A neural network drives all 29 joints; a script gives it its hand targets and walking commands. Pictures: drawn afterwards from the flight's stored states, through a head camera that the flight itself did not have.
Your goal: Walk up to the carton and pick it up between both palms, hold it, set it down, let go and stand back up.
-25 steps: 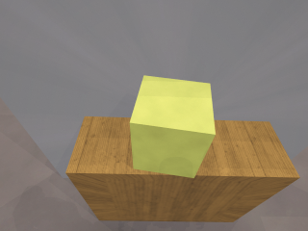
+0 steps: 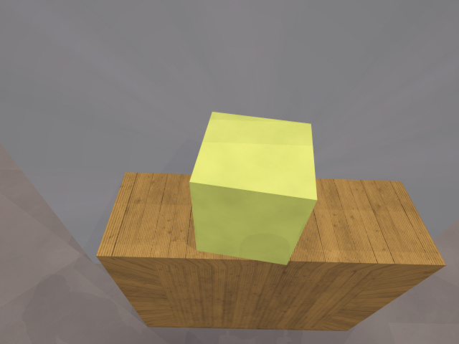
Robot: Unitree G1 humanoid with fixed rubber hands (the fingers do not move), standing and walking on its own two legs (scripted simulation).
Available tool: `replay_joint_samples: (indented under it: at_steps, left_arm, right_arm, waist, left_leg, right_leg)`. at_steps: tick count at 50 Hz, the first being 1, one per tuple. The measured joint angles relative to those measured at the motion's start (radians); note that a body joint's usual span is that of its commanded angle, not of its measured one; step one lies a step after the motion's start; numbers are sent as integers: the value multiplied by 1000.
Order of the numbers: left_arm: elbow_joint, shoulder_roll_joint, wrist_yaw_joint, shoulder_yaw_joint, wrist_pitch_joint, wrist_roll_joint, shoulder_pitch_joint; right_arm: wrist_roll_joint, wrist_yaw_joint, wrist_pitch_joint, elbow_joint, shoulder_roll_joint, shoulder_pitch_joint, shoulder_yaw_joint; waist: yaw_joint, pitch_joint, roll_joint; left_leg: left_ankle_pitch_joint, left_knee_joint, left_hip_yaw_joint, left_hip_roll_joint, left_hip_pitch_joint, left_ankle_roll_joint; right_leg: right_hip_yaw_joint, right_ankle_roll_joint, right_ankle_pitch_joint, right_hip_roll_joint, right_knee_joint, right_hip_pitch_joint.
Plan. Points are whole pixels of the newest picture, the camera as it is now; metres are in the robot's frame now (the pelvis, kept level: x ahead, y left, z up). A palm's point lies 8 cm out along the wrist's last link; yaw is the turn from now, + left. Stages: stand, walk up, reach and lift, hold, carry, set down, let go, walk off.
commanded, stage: stand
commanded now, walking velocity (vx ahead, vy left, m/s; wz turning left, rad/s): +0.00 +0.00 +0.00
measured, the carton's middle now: (250, 190) +0.42 -0.04 +0.00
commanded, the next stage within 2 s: none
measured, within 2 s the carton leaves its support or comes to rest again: neither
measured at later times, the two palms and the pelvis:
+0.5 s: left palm out of the picture -0.05 +0.19 -0.15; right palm out of the picture -0.03 -0.21 -0.15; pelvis +0.00 -0.01 +0.00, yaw +0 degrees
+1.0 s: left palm out of the picture -0.05 +0.19 -0.15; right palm out of the picture -0.02 -0.21 -0.15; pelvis +0.00 -0.01 +0.00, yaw +0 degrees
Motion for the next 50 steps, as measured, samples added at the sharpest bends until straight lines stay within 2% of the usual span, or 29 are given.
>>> replay_joint_samples:
  at_steps: [17,50]
  left_arm:
    - [17,-11,6,0,5,-1,4]
    - [9,-17,9,-3,2,2,-11]
  right_arm:
    - [1,-8,2,41,15,-19,6]
    - [6,-15,4,50,17,-54,17]
  waist:
    - [1,9,-2]
    - [1,43,1]
  left_leg:
    - [-1,5,-9,7,-2,-11]
    - [-11,14,-15,17,-11,-18]
  right_leg:
    - [-9,-10,-5,7,7,-1]
    - [-14,-21,-13,18,10,-6]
